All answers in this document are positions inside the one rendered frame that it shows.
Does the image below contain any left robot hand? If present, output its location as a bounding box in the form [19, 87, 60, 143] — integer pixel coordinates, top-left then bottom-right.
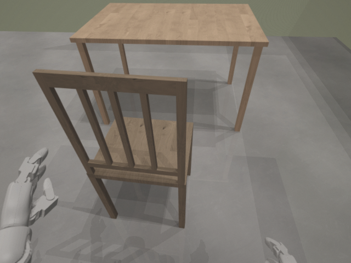
[0, 147, 58, 230]

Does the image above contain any table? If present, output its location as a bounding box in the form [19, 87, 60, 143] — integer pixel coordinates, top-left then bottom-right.
[69, 3, 269, 132]

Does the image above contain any chair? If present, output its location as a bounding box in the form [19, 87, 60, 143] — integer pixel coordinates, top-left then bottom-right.
[32, 69, 194, 228]

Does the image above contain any robot left forearm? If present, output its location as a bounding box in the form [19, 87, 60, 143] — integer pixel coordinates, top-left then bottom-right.
[0, 226, 32, 263]

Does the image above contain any right robot hand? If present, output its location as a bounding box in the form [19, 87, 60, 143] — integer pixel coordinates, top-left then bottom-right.
[265, 237, 297, 263]

